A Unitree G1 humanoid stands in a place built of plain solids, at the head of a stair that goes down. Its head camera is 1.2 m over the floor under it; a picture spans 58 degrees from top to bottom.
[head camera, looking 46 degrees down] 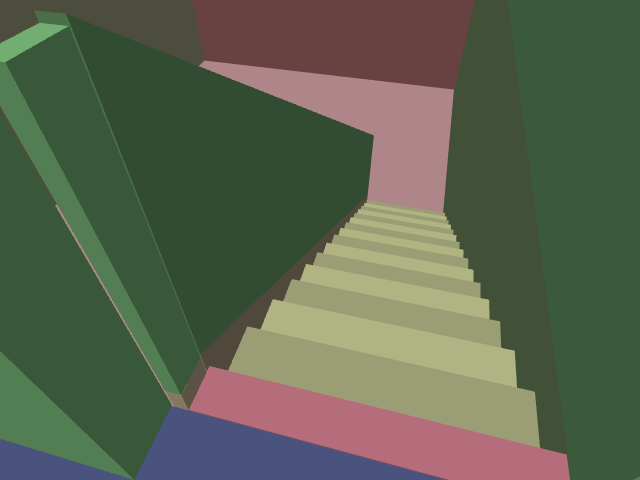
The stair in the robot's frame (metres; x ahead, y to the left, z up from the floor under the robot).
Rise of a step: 0.17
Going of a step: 0.25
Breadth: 1.01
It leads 14 degrees to the right of straight ahead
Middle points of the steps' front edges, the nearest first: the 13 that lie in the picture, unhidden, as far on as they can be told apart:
0.51 -0.16 0.00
0.76 -0.22 -0.17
1.00 -0.28 -0.34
1.25 -0.35 -0.50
1.50 -0.41 -0.67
1.74 -0.47 -0.84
1.99 -0.54 -1.01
2.23 -0.60 -1.18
2.48 -0.66 -1.35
2.73 -0.73 -1.52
2.97 -0.79 -1.69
3.22 -0.85 -1.85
3.47 -0.92 -2.02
